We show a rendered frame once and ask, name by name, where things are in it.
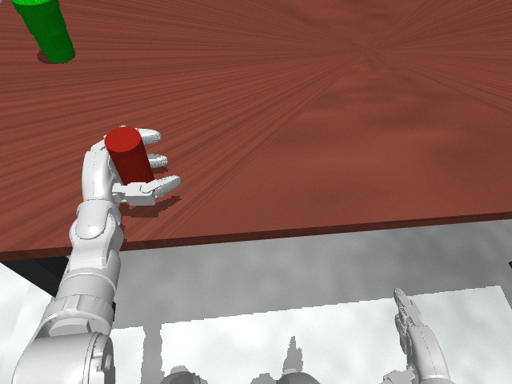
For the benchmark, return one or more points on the table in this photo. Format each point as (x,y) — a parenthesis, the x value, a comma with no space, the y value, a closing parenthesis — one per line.
(282,118)

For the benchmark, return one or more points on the right robot hand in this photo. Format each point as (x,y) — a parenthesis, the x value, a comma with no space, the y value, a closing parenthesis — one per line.
(424,355)

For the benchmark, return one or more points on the left robot hand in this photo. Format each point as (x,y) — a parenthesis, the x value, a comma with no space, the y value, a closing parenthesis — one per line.
(100,179)

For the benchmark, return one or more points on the left robot arm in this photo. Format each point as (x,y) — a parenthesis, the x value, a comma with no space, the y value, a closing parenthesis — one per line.
(71,344)

